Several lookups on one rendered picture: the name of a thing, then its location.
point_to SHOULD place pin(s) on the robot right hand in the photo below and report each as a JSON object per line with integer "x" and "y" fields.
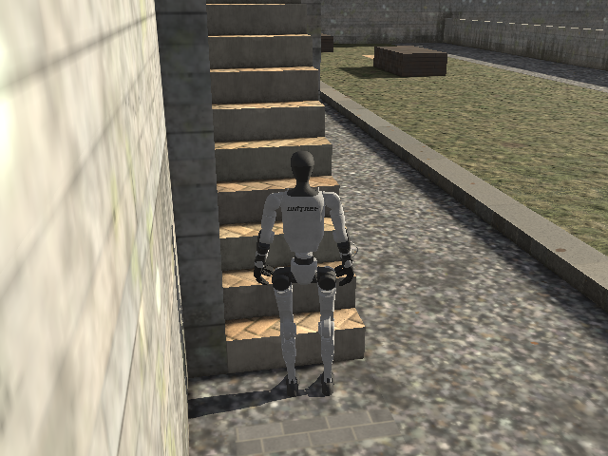
{"x": 345, "y": 271}

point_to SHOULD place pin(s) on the robot right upper arm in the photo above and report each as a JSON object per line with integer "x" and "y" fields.
{"x": 333, "y": 201}

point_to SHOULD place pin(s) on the right robot forearm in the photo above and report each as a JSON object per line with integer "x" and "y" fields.
{"x": 345, "y": 252}

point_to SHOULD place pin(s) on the robot left hand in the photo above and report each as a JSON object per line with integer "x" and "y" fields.
{"x": 267, "y": 271}

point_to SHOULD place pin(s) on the humanoid robot head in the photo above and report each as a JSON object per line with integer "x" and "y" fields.
{"x": 302, "y": 163}

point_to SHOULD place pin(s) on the robot left upper arm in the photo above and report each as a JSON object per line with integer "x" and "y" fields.
{"x": 272, "y": 203}

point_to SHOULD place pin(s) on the left robot forearm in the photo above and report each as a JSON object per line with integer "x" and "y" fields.
{"x": 262, "y": 250}

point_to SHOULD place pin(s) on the humanoid robot torso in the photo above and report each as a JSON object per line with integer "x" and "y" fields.
{"x": 303, "y": 228}

